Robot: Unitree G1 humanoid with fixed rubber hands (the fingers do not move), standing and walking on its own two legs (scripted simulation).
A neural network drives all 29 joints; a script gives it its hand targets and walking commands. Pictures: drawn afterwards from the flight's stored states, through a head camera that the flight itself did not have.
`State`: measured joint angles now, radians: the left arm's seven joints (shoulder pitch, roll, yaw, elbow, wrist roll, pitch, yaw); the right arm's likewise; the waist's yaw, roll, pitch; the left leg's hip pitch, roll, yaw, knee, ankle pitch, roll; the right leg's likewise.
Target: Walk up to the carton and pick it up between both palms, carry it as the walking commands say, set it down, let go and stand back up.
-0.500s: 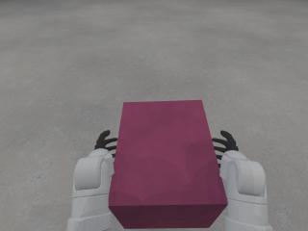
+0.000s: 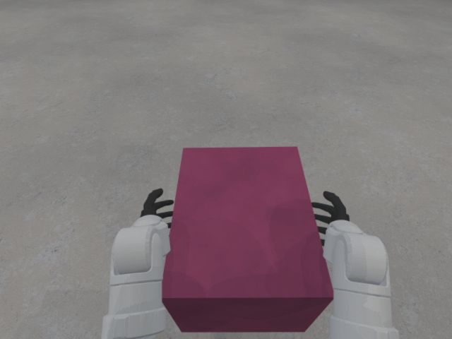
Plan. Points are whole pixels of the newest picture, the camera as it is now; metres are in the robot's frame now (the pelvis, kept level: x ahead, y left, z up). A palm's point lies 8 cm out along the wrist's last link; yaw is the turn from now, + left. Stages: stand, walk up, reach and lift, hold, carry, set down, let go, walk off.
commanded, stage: carry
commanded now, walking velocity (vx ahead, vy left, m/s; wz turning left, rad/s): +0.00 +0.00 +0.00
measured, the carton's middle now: (241, 236) +0.32 +0.00 +0.00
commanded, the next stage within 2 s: none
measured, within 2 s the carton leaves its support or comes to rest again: neither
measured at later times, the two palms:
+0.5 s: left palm (154, 229) +0.28 +0.15 +0.08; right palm (343, 231) +0.28 -0.16 +0.09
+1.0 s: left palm (159, 231) +0.27 +0.14 +0.08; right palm (348, 235) +0.27 -0.17 +0.09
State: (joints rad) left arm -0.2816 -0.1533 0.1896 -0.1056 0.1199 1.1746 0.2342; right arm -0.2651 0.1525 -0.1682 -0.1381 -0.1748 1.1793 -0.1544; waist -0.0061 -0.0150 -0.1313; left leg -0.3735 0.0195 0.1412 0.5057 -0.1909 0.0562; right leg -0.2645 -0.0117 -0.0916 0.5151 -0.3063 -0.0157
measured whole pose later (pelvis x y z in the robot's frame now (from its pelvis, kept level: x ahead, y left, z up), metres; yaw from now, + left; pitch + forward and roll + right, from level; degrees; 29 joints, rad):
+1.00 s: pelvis -0.01 -0.02 +0.00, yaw +1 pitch +2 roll +0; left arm -0.26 -0.15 0.18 -0.15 0.12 1.15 0.23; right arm -0.24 0.15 -0.14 -0.17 -0.17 1.14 -0.16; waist 0.00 -0.01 -0.11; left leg -0.37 0.04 0.11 0.53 -0.19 0.02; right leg -0.26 0.01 -0.12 0.54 -0.32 -0.05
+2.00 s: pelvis +0.00 -0.03 +0.00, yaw +0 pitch +2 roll +0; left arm -0.23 -0.15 0.17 -0.13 0.12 1.12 0.23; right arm -0.23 0.14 -0.14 -0.14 -0.18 1.12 -0.14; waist 0.00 -0.01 -0.10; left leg -0.37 0.06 0.11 0.54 -0.21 0.01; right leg -0.25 0.02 -0.11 0.54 -0.33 -0.06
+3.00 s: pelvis -0.01 -0.04 -0.01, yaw +4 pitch +1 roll -1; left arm -0.25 -0.15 0.16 -0.20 0.10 1.21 0.25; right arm -0.23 0.15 -0.15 -0.21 -0.15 1.20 -0.15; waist 0.00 -0.02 -0.08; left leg -0.45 0.07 0.06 0.69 -0.31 0.00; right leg -0.29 0.01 -0.20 0.64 -0.38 -0.08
